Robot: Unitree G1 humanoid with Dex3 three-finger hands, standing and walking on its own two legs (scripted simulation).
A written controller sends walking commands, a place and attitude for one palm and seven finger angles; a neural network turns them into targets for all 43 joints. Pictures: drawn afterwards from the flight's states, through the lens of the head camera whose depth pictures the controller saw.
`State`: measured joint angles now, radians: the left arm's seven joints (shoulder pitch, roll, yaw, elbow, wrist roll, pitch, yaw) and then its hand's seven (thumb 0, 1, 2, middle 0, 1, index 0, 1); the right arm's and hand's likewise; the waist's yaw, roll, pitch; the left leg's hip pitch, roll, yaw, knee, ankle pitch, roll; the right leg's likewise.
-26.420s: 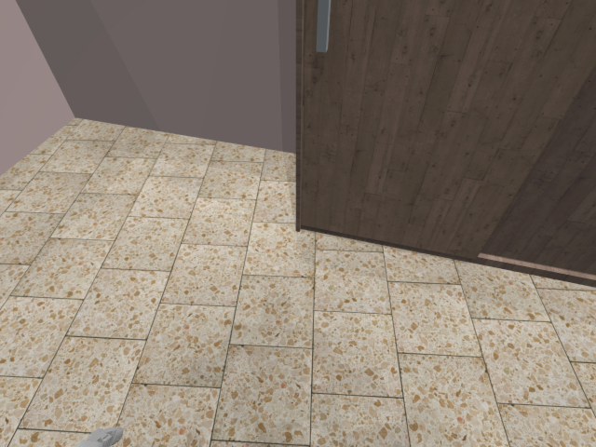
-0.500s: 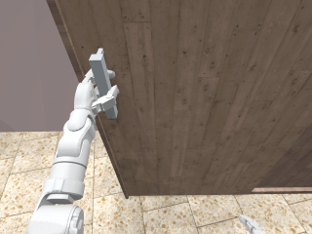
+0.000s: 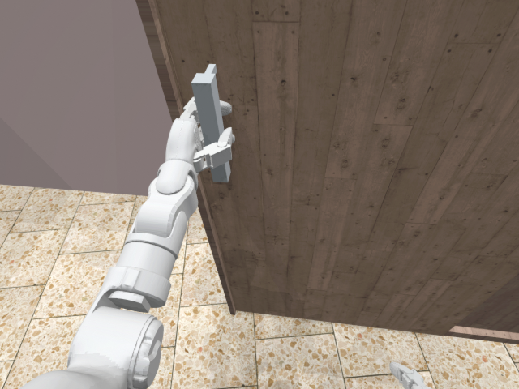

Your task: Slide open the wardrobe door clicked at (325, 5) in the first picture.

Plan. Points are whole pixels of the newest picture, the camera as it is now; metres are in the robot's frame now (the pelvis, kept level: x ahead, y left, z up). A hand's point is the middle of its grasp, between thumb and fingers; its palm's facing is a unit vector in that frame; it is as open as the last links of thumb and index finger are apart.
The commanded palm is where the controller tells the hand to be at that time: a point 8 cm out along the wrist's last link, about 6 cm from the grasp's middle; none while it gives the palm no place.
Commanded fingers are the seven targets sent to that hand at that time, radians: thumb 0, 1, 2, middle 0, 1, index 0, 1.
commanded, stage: tug the door sideways, standing still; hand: left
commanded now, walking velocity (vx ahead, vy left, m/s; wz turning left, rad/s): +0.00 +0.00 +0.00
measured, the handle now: (217, 126) +0.48 +0.10 +0.17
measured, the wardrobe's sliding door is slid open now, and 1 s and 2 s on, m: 0.00 0.06 0.22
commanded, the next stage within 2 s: step sideways, sliding the door along in 0.32 s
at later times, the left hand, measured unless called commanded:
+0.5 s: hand (245, 150) +0.42 +0.04 +0.17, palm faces -0.08 -0.99 -0.08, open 6.4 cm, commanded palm +0.41 +0.08 +0.17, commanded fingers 0.00 0.90 0.90 -0.45 -1.40 -0.45 -1.40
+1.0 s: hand (260, 150) +0.43 +0.02 +0.16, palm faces +0.01 -1.00 -0.08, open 6.3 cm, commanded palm +0.41 +0.04 +0.16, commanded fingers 0.00 0.90 0.90 -0.45 -1.40 -0.45 -1.40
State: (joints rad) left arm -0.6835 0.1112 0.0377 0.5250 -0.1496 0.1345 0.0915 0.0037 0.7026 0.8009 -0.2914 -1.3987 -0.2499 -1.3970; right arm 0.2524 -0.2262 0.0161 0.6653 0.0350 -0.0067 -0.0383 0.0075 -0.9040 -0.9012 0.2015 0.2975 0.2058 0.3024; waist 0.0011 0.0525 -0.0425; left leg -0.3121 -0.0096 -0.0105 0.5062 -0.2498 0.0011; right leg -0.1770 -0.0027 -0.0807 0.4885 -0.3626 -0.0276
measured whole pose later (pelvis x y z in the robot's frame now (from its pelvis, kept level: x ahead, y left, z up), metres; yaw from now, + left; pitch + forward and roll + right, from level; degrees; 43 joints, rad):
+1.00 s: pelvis -0.02 -0.07 +0.00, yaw +1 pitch -1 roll +2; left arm -0.78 0.14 0.02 0.54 -0.09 -0.13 0.09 -0.06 0.63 0.85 -0.45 -1.40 -0.27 -1.40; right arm 0.20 -0.26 -0.02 0.71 0.01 -0.01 -0.12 0.01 -0.90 -0.90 0.20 0.30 0.21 0.30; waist 0.02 0.01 0.19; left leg -0.39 0.05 0.14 0.79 -0.35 -0.02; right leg -0.22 0.01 -0.11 0.58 -0.35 -0.08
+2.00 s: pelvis +0.05 -0.36 +0.00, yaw +0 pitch -4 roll -4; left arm -0.42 0.23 0.12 0.01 -0.07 -0.09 0.14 -0.05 0.66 0.80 -0.46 -1.40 -0.15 -1.29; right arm 0.11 -0.16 0.00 0.53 0.04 -0.13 0.03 0.01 -0.90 -0.90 0.20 0.30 0.21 0.30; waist 0.17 0.08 0.29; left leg -0.13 0.35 0.16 0.50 -0.26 -0.16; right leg -0.35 -0.02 -0.06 0.71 -0.30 0.05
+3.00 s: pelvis -0.02 -0.59 -0.01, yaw -2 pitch -1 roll -2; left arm -0.53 0.24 0.19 0.11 -0.09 -0.05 0.21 -0.02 0.71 0.83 -0.39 -1.36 -0.04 -1.21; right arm 0.10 -0.25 -0.07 0.64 0.05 -0.03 -0.04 0.01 -0.91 -0.90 0.20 0.30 0.20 0.30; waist 0.09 0.02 0.25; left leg -0.28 0.11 0.15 0.65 -0.32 0.03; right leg -0.43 -0.01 -0.04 0.96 -0.46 0.02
